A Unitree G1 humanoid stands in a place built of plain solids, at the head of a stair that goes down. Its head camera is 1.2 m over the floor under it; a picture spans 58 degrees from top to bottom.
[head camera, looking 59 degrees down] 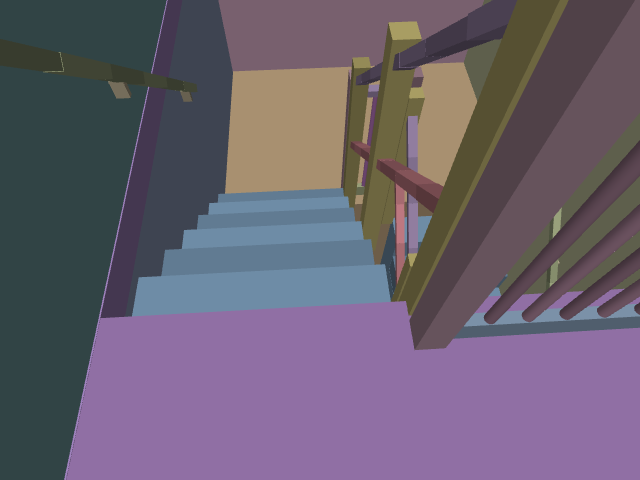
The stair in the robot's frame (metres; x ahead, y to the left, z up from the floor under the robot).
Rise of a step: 0.21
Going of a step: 0.24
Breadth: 0.90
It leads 3 degrees to the left of straight ahead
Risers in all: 7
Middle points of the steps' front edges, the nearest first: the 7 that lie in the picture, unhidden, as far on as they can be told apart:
0.48 0.19 0.00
0.72 0.21 -0.21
0.95 0.22 -0.43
1.19 0.24 -0.64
1.43 0.25 -0.85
1.67 0.27 -1.07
1.90 0.28 -1.28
